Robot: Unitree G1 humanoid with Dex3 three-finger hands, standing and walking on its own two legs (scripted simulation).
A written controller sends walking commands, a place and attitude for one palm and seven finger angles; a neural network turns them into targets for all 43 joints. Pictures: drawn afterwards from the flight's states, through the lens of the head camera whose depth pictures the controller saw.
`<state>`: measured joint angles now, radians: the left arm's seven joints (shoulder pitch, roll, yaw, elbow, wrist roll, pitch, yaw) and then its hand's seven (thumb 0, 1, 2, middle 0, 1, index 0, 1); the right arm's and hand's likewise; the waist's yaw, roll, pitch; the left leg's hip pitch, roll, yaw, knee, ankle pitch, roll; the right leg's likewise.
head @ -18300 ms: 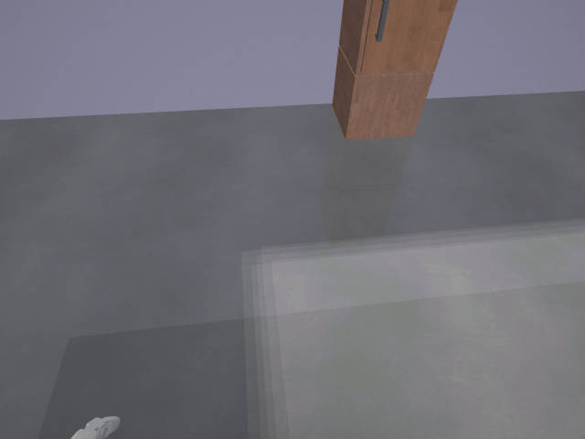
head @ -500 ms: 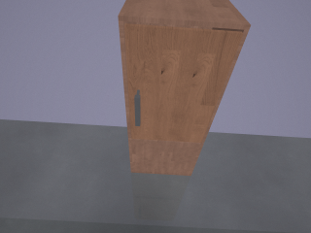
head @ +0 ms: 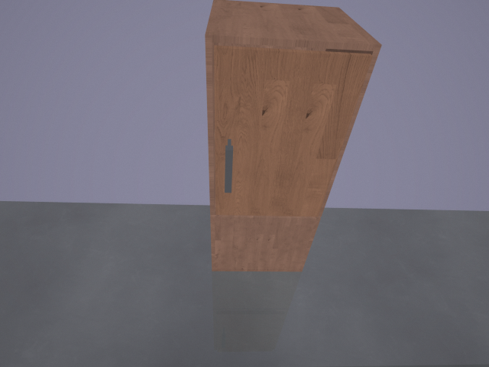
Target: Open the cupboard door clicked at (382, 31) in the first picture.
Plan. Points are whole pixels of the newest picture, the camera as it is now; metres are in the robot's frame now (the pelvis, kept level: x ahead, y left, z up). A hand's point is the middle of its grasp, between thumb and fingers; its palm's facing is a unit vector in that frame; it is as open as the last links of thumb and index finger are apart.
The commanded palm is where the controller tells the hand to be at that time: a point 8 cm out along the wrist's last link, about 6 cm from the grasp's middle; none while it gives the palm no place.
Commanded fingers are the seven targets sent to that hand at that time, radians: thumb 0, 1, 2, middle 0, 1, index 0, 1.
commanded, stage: come to a stop and stand still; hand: left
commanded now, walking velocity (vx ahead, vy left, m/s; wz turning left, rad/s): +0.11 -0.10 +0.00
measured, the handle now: (228, 166) +0.71 +0.08 -0.10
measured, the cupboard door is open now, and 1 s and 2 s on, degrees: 0 0 0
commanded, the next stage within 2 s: look again from close up in 0.54 s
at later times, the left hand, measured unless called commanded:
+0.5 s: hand out of the picture +0.01 +0.24 -0.17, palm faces +0.00 -0.99 -0.16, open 7.3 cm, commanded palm none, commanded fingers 0.00 0.90 0.90 -0.20 -0.30 -0.20 -0.30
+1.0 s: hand out of the picture -0.05 +0.14 -0.18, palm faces +0.09 -0.99 -0.13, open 7.3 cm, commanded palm none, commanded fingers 0.00 0.90 0.90 -0.20 -0.30 -0.20 -0.30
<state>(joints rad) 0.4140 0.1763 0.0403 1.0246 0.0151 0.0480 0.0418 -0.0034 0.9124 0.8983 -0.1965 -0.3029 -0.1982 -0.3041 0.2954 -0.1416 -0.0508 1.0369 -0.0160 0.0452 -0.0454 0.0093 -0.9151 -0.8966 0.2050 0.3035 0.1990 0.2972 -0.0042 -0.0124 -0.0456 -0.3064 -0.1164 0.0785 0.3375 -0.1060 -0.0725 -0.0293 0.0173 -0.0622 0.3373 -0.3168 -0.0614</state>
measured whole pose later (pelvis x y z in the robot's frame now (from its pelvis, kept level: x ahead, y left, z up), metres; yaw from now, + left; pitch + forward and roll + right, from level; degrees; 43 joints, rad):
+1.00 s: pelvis -0.01 +0.00 +0.00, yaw +2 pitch -1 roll +0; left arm 0.35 0.08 -0.01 1.12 0.01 -0.01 0.03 0.00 0.92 0.90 -0.20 -0.30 -0.20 -0.30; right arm 0.27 -0.14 -0.02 1.13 -0.02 -0.01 -0.05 0.02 -0.93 -0.90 0.20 0.30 0.19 0.30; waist 0.01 0.00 0.03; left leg -0.22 0.04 0.05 0.45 -0.22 -0.02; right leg -0.11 -0.01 -0.09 0.44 -0.32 -0.02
